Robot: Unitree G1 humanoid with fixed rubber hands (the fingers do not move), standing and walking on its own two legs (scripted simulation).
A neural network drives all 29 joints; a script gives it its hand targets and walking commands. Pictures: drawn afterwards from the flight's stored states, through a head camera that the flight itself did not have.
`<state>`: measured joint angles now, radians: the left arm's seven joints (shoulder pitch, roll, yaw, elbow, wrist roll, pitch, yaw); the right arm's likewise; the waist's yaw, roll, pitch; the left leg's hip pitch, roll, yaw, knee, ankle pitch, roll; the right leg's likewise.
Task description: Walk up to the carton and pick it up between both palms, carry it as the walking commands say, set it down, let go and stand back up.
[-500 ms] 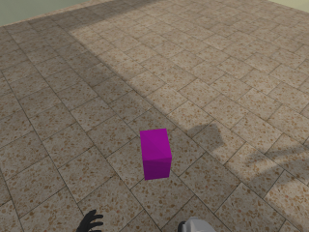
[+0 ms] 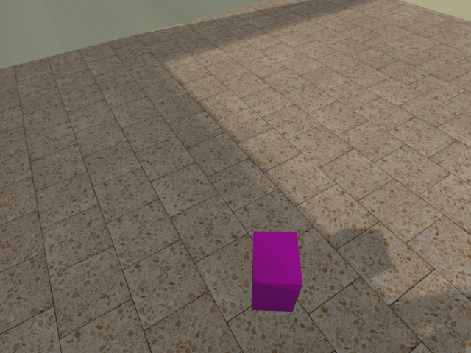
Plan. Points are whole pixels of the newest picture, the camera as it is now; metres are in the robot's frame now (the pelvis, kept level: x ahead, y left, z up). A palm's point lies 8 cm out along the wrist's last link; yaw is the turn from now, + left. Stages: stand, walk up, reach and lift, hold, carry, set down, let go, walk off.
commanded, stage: walk up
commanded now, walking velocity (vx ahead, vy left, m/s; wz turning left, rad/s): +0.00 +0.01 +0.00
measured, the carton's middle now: (273, 272) +0.53 -0.06 -0.63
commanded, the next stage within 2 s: stand in 1.62 s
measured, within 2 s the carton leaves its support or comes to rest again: neither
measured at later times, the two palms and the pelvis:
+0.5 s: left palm out of the picture +0.01 +0.25 -0.14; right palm out of the picture +0.02 -0.20 -0.14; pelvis +0.03 +0.03 +0.00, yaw +0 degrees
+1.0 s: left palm out of the picture +0.04 +0.23 -0.14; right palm out of the picture -0.01 -0.23 -0.13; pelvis +0.04 +0.00 +0.01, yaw -1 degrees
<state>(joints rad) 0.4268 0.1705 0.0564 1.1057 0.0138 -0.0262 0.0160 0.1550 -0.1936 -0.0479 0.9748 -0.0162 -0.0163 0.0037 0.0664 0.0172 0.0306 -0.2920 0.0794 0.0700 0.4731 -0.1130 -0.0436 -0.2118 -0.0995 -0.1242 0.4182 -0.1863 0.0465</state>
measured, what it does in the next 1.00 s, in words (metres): lifts its right foot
